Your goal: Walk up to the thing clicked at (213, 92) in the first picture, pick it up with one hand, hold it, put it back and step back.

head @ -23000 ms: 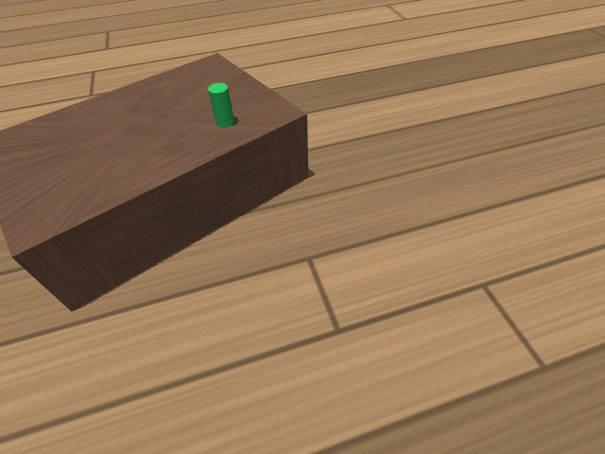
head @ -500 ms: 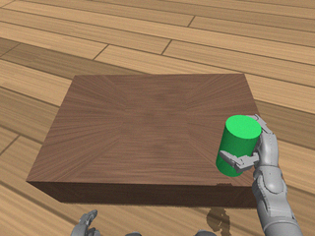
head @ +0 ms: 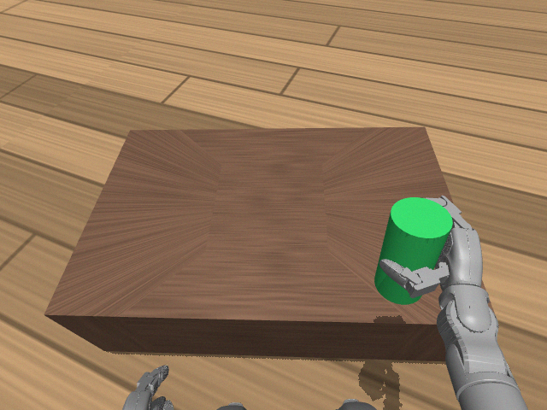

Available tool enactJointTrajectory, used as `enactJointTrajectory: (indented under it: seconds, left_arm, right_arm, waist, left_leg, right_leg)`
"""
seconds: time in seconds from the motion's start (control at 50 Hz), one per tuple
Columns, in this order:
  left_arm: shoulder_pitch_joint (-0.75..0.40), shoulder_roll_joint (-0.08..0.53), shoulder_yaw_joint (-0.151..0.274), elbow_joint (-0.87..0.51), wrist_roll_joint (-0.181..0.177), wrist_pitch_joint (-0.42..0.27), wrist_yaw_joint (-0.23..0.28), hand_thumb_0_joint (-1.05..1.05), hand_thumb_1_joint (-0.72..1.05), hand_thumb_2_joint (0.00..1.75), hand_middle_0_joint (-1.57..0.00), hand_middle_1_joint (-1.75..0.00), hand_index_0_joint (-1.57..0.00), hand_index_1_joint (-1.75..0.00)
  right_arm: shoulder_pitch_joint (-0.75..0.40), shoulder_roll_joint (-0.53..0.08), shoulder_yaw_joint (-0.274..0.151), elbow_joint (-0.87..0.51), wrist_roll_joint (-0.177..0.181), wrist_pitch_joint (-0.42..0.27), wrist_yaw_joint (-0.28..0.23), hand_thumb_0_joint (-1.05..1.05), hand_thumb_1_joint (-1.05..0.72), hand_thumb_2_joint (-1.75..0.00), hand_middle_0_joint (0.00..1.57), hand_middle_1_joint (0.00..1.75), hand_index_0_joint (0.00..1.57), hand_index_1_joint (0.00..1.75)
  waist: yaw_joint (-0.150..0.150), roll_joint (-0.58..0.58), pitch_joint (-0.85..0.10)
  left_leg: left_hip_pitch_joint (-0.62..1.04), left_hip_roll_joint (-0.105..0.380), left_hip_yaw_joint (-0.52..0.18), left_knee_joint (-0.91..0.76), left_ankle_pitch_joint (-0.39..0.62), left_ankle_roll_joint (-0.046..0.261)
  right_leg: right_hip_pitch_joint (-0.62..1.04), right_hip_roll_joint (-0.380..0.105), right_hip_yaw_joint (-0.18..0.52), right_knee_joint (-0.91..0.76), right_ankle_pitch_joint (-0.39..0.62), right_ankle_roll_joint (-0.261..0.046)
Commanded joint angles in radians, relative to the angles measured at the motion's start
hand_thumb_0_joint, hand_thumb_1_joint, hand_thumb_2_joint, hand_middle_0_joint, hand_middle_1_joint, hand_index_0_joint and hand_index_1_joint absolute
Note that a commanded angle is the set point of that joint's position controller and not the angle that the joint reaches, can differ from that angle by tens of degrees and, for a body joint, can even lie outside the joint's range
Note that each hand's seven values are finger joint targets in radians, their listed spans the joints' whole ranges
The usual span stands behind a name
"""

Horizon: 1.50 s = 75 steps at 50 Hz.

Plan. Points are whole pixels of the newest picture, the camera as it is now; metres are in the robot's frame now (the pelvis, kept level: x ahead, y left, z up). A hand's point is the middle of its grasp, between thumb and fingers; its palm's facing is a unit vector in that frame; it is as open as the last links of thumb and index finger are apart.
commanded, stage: hold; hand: right
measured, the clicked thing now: (408, 253) +0.33 -0.17 +0.03
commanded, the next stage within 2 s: crouch in 0.70 s
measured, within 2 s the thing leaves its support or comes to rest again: neither
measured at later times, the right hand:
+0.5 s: hand (410, 248) +0.33 -0.17 +0.05, palm faces +0.18 +0.98 -0.02, open 11.1 cm
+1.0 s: hand (410, 250) +0.33 -0.17 +0.04, palm faces +0.19 +0.98 -0.01, open 11.1 cm
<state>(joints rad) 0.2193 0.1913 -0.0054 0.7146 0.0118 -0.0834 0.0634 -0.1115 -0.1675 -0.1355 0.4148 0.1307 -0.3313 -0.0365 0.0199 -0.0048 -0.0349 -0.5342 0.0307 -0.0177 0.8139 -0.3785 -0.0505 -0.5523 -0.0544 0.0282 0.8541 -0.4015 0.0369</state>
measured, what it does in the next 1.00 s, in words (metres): stands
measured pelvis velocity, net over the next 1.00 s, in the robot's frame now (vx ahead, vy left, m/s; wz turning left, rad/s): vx -0.01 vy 0.00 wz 0.00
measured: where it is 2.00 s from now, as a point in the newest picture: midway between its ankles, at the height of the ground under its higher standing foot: outside the picture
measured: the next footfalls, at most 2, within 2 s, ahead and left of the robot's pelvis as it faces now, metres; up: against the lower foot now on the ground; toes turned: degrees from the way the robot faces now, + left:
none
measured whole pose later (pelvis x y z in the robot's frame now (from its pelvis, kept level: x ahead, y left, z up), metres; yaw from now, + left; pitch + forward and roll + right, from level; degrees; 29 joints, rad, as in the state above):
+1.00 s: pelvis -0.01 +0.00 +0.00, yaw +0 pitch +7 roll +1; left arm 0.21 0.19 -0.01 0.72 0.02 -0.09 0.06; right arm -0.17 -0.16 -0.16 0.49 0.13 -0.37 -0.04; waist 0.02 0.00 -0.04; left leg -0.58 0.03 -0.02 0.85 -0.38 -0.05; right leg -0.60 -0.05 0.03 0.88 -0.40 0.04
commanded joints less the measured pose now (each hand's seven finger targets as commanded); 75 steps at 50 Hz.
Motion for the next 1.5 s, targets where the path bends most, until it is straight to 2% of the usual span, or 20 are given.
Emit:
enactJointTrajectory:
  seconds: [0.0,0.02,0.06,0.16,0.3,0.36,0.56,0.6,0.66,0.7,0.74,0.8,0.84,1.0,1.12,1.22,1.34,1.38,1.44,1.48]
  left_arm:
    - [-0.042,0.125,0.046,-0.127,-0.001,-0.041,0.016,0.00,0.88,0.91,-0.20,-0.31,-0.20,-0.31]
    - [-0.051,0.127,0.045,-0.128,-0.002,-0.043,0.011,0.00,0.89,0.91,-0.21,-0.31,-0.21,-0.31]
    - [-0.036,0.137,0.055,-0.122,-0.001,-0.042,0.011,0.00,0.89,0.91,-0.21,-0.31,-0.20,-0.31]
    - [-0.036,0.122,0.044,-0.127,-0.001,-0.043,0.011,0.00,0.89,0.91,-0.20,-0.31,-0.20,-0.31]
    - [-0.032,0.130,0.048,-0.131,-0.002,-0.039,0.009,0.00,0.88,0.91,-0.20,-0.31,-0.20,-0.31]
    - [-0.032,0.124,0.046,-0.129,-0.002,-0.040,0.012,0.00,0.88,0.91,-0.20,-0.31,-0.20,-0.31]
    - [-0.037,0.130,0.048,-0.121,-0.001,-0.039,0.012,0.00,0.89,0.91,-0.21,-0.31,-0.21,-0.31]
    - [-0.034,0.125,0.046,-0.123,-0.003,-0.038,0.013,0.00,0.88,0.91,-0.20,-0.31,-0.20,-0.31]
    - [-0.038,0.123,0.044,-0.126,-0.001,-0.038,0.012,0.00,0.89,0.90,-0.20,-0.31,-0.20,-0.31]
    - [-0.029,0.127,0.049,-0.122,-0.002,-0.037,0.014,0.00,0.89,0.91,-0.20,-0.31,-0.20,-0.31]
    - [-0.043,0.118,0.042,-0.130,0.000,-0.035,0.012,0.00,0.89,0.91,-0.20,-0.31,-0.20,-0.31]
    - [-0.050,0.127,0.045,-0.135,-0.001,-0.039,0.014,0.00,0.91,0.91,-0.19,-0.31,-0.20,-0.31]
    - [-0.059,0.123,0.040,-0.132,-0.001,-0.040,0.014,0.00,0.90,0.92,-0.19,-0.31,-0.19,-0.31]
    - [-0.021,0.140,0.058,-0.084,0.016,-0.044,0.008,0.00,0.89,0.91,-0.20,-0.30,-0.19,-0.31]
    - [0.015,0.151,0.065,-0.065,0.037,-0.043,-0.014,0.00,0.89,0.91,-0.20,-0.31,-0.20,-0.31]
    - [0.057,0.181,0.067,-0.086,0.050,-0.034,-0.027,0.00,0.90,0.91,-0.20,-0.31,-0.20,-0.31]
    - [0.091,0.200,0.063,-0.076,0.054,-0.009,-0.035,0.00,0.88,0.92,-0.19,-0.30,-0.19,-0.31]
    - [0.120,0.239,0.083,-0.061,0.055,0.006,-0.036,0.00,0.88,0.92,-0.19,-0.30,-0.19,-0.31]
    - [0.125,0.217,0.060,-0.061,0.057,0.024,-0.047,0.00,0.89,0.91,-0.20,-0.30,-0.20,-0.31]
    - [0.143,0.226,0.069,-0.048,0.059,0.032,-0.052,0.00,0.89,0.91,-0.20,-0.30,-0.19,-0.30]
  right_arm:
    - [-0.383,-0.118,-0.054,-0.314,0.030,-0.121,-0.002,0.00,-0.17,-1.32,1.27,1.43,1.31,1.43]
    - [-0.374,-0.109,-0.040,-0.323,0.031,-0.122,0.001,0.00,-0.18,-1.30,1.26,1.41,1.30,1.41]
    - [-0.392,-0.146,-0.073,-0.320,0.029,-0.125,0.000,0.00,-0.14,-1.28,1.24,1.39,1.28,1.39]
    - [-0.373,-0.097,-0.036,-0.329,0.033,-0.127,0.000,0.00,-0.14,-1.29,1.24,1.40,1.28,1.40]
    - [-0.400,-0.145,-0.069,-0.371,0.026,-0.142,-0.011,0.00,-0.12,-1.31,1.25,1.42,1.30,1.42]
    - [-0.390,-0.115,-0.041,-0.357,0.028,-0.138,-0.006,0.00,-0.15,-1.31,1.26,1.42,1.30,1.42]
    - [-0.416,-0.110,-0.033,-0.337,0.031,-0.132,0.004,0.00,-0.15,-1.30,1.26,1.41,1.30,1.41]
    - [-0.376,-0.134,-0.066,-0.331,0.026,-0.130,-0.002,0.00,-0.13,-1.30,1.25,1.41,1.30,1.41]
    - [-0.383,-0.108,-0.040,-0.339,0.030,-0.129,0.000,0.00,-0.14,-1.30,1.25,1.41,1.30,1.41]
    - [-0.393,-0.134,-0.073,-0.312,0.028,-0.127,-0.004,0.00,-0.13,-1.30,1.25,1.41,1.29,1.41]
    - [-0.407,-0.112,-0.048,-0.333,0.030,-0.132,-0.003,0.00,-0.15,-1.30,1.25,1.41,1.29,1.41]
    - [-0.420,-0.144,-0.070,-0.357,0.027,-0.136,-0.003,0.00,-0.20,-1.24,1.28,1.37,1.31,1.37]
    - [-0.416,-0.115,-0.047,-0.315,0.030,-0.133,-0.001,0.00,-0.22,-1.27,1.31,1.41,1.34,1.41]
    - [-0.507,-0.113,-0.074,-0.105,0.021,-0.185,0.012,0.00,-0.16,-1.27,1.29,1.41,1.32,1.41]
    - [-0.688,-0.186,-0.141,0.081,0.005,-0.280,0.030,0.00,-0.09,-1.27,1.26,1.40,1.30,1.40]
    - [-0.889,-0.325,-0.211,0.096,-0.004,-0.365,0.051,0.00,-0.08,-1.28,1.26,1.41,1.30,1.41]
    - [-1.027,-0.363,-0.236,0.202,-0.007,-0.376,0.062,0.00,-0.08,-1.27,1.24,1.39,1.29,1.40]
    - [-1.015,-0.409,-0.266,0.272,-0.017,-0.357,0.062,0.00,-0.09,-1.28,1.26,1.41,1.30,1.41]
    - [-1.113,-0.418,-0.269,0.268,-0.026,-0.354,0.068,0.00,-0.13,-1.28,1.27,1.41,1.30,1.41]
    - [-1.074,-0.416,-0.284,0.347,-0.031,-0.338,0.064,0.00,-0.12,-1.29,1.28,1.43,1.32,1.43]
  waist:
    - [0.004,-0.032,-0.294]
    - [-0.004,-0.041,-0.275]
    - [-0.004,-0.045,-0.313]
    - [0.004,-0.034,-0.314]
    - [-0.006,-0.060,-0.345]
    - [0.007,-0.039,-0.334]
    - [0.013,-0.045,-0.306]
    - [-0.003,-0.024,-0.337]
    - [0.003,-0.044,-0.328]
    - [0.005,-0.006,-0.321]
    - [0.006,-0.034,-0.303]
    - [0.000,-0.046,-0.323]
    - [0.012,-0.036,-0.272]
    - [0.038,0.002,-0.265]
    - [0.062,-0.022,-0.358]
    - [0.053,-0.108,-0.617]
    - [0.074,-0.153,-0.737]
    - [0.078,-0.145,-0.733]
    - [0.094,-0.172,-0.770]
    - [0.099,-0.156,-0.751]
  left_leg:
    - [0.100,-0.041,0.053,-0.110,0.201,0.045]
    - [0.092,-0.040,0.052,-0.113,0.172,0.047]
    - [0.107,-0.041,0.053,-0.112,0.186,0.046]
    - [0.111,-0.039,0.051,-0.102,0.237,0.045]
    - [0.113,-0.039,0.046,-0.093,0.236,0.049]
    - [0.122,-0.038,0.045,-0.094,0.265,0.044]
    - [0.086,-0.038,0.048,-0.099,0.218,0.046]
    - [0.122,-0.036,0.046,-0.101,0.237,0.045]
    - [0.115,-0.036,0.045,-0.098,0.250,0.046]
    - [0.118,-0.036,0.045,-0.099,0.259,0.042]
    - [0.105,-0.032,0.039,-0.104,0.221,0.044]
    - [0.105,-0.036,0.041,-0.110,0.186,0.044]
    - [0.079,-0.038,0.043,-0.111,0.160,0.044]
    - [-0.045,-0.034,0.039,-0.032,0.130,0.044]
    - [-0.250,-0.033,0.027,0.130,0.086,0.048]
    - [-0.357,-0.037,0.022,0.287,0.133,0.056]
    - [-0.477,-0.039,0.034,0.388,0.114,0.066]
    - [-0.507,-0.041,0.045,0.415,0.108,0.069]
    - [-0.559,-0.044,0.054,0.454,0.121,0.073]
    - [-0.578,-0.045,0.058,0.479,0.120,0.075]
  right_leg:
    - [0.141,0.033,-0.032,-0.140,0.183,-0.030]
    - [0.132,0.034,-0.032,-0.146,0.151,-0.029]
    - [0.143,0.033,-0.031,-0.146,0.168,-0.028]
    - [0.154,0.034,-0.034,-0.129,0.219,-0.029]
    - [0.167,0.032,-0.032,-0.132,0.226,-0.025]
    - [0.164,0.035,-0.035,-0.123,0.249,-0.028]
    - [0.148,0.034,-0.033,-0.129,0.198,-0.030]
    - [0.157,0.036,-0.034,-0.126,0.217,-0.031]
    - [0.162,0.036,-0.036,-0.125,0.230,-0.028]
    - [0.139,0.037,-0.036,-0.119,0.233,-0.034]
    - [0.128,0.040,-0.042,-0.120,0.191,-0.034]
    - [0.146,0.038,-0.038,-0.132,0.156,-0.033]
    - [0.118,0.037,-0.038,-0.136,0.131,-0.033]
    - [0.019,0.031,-0.025,-0.067,0.097,-0.037]
    - [-0.146,0.033,-0.016,0.097,0.043,-0.039]
    - [-0.207,0.036,-0.016,0.258,0.129,-0.034]
    - [-0.284,0.030,0.001,0.368,0.142,-0.035]
    - [-0.316,0.028,0.011,0.388,0.153,-0.034]
    - [-0.310,0.026,0.024,0.425,0.201,-0.032]
    - [-0.365,0.025,0.026,0.450,0.188,-0.034]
